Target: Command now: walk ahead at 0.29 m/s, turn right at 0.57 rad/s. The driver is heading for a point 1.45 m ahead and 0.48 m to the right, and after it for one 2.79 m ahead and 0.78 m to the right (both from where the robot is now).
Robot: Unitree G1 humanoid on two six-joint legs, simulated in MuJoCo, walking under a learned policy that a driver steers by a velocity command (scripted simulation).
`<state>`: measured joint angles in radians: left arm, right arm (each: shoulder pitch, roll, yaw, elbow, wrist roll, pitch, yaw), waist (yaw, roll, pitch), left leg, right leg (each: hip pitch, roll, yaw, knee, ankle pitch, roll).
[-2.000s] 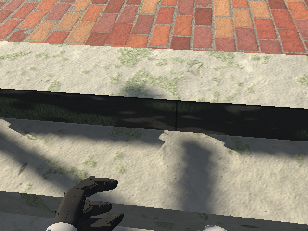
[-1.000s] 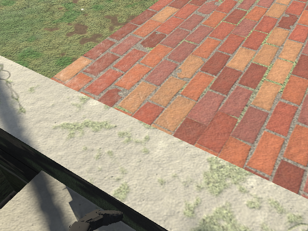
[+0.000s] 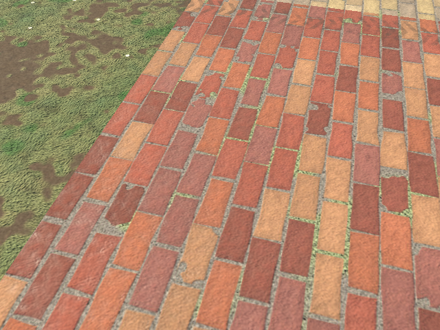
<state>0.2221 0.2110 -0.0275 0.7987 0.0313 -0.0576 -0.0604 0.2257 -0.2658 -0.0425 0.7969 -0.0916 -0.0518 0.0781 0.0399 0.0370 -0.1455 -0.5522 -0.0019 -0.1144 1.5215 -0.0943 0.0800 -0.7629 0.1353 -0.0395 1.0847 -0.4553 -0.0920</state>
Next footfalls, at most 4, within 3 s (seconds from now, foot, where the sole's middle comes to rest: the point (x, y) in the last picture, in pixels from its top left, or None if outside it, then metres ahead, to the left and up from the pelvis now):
0.34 left None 0.28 0.14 -0.69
0.78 right None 0.14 -0.09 -0.69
1.20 left None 0.29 0.11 -0.69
1.68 right None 0.46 -0.27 -0.69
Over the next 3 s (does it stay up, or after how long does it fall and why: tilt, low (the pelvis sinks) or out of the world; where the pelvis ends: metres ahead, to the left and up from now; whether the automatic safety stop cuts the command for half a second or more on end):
stays up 0.93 -0.47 0.09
